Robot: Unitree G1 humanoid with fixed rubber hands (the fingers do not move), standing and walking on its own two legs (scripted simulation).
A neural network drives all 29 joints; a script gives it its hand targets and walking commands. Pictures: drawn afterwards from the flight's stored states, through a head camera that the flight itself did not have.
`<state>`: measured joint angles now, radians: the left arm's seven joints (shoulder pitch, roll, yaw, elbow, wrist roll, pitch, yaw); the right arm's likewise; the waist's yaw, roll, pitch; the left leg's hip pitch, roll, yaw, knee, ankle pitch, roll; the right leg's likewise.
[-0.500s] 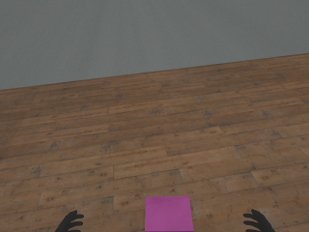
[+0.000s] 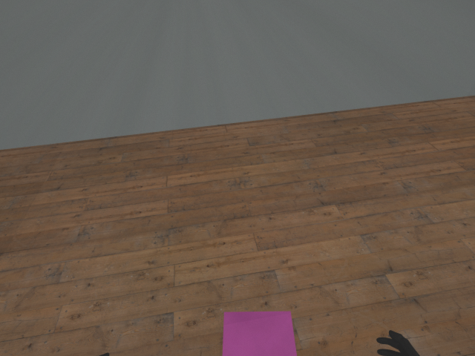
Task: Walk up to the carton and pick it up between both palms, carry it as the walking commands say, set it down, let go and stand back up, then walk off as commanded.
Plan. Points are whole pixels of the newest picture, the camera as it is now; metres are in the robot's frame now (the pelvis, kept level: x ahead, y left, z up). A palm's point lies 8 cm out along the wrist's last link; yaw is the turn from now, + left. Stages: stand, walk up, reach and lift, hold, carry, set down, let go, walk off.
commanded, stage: stand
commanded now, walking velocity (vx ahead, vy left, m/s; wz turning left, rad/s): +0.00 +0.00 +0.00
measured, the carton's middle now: (258, 355) +0.37 +0.00 -0.62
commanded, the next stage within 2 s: walk off in 1.06 s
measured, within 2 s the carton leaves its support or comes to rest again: neither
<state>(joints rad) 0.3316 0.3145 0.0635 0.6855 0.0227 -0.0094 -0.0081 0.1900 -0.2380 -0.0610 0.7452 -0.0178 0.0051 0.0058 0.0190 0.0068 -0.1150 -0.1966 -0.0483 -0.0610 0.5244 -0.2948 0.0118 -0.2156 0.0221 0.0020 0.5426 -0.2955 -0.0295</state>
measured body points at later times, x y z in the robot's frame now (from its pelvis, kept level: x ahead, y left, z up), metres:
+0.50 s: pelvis -0.02 +0.00 +0.00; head -0.07 -0.01 +0.45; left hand +0.08 +0.29 -0.09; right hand +0.13 -0.26 -0.10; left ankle -0.01 +0.11 -0.73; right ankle +0.00 -0.10 -0.73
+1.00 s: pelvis -0.03 +0.00 +0.00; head -0.06 -0.01 +0.45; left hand +0.05 +0.30 -0.10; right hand +0.10 -0.26 -0.12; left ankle -0.01 +0.11 -0.73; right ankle +0.00 -0.10 -0.73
